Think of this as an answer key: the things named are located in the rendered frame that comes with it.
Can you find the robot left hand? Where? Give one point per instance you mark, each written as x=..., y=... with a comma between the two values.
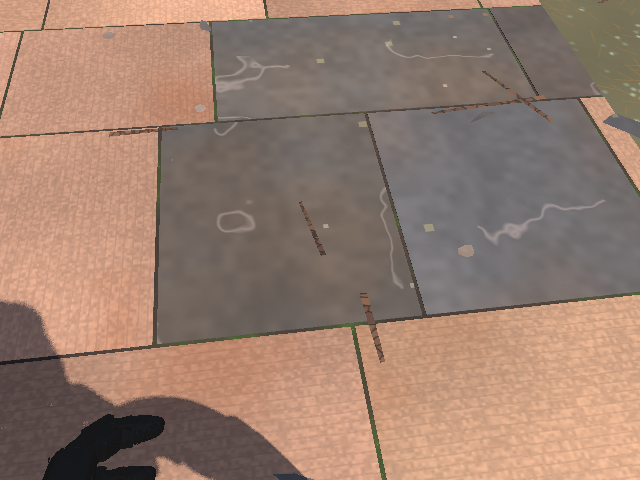
x=98, y=442

